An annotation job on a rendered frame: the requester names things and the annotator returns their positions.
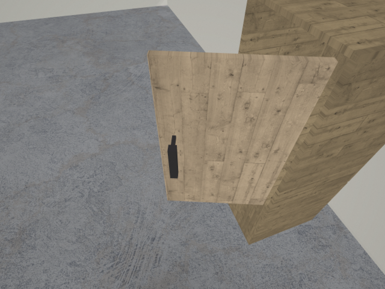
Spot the cupboard door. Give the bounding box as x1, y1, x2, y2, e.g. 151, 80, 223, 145
147, 50, 338, 205

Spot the handle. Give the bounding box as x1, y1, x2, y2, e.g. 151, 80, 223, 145
167, 135, 178, 178

